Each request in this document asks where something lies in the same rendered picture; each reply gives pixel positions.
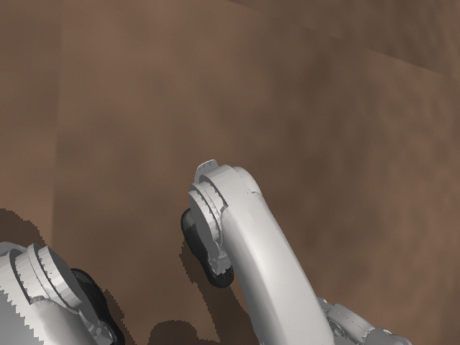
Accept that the right robot arm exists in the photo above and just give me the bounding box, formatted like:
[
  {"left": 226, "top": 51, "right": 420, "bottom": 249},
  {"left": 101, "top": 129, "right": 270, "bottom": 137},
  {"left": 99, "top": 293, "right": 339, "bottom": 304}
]
[{"left": 364, "top": 328, "right": 412, "bottom": 345}]

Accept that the right robot foot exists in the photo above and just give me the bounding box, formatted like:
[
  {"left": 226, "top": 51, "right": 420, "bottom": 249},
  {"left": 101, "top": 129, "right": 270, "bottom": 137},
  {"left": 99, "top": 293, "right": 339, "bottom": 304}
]
[{"left": 180, "top": 208, "right": 234, "bottom": 288}]

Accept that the left robot foot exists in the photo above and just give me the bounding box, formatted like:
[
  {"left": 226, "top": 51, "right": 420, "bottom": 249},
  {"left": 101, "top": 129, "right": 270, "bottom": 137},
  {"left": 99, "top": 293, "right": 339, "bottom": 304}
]
[{"left": 71, "top": 268, "right": 125, "bottom": 345}]

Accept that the right robot hand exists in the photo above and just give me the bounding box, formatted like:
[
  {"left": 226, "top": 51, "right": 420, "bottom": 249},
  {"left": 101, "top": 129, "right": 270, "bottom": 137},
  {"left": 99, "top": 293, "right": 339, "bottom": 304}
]
[{"left": 317, "top": 297, "right": 375, "bottom": 345}]

